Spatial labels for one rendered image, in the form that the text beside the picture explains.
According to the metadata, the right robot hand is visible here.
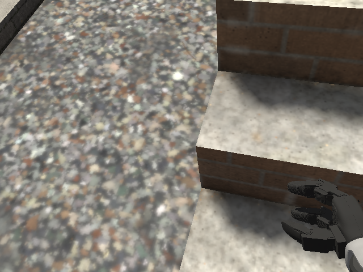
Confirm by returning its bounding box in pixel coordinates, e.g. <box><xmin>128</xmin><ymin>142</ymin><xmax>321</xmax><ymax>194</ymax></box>
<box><xmin>281</xmin><ymin>178</ymin><xmax>363</xmax><ymax>259</ymax></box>

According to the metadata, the right robot forearm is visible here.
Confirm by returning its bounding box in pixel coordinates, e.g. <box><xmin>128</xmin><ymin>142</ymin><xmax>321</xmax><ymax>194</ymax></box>
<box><xmin>345</xmin><ymin>238</ymin><xmax>363</xmax><ymax>272</ymax></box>

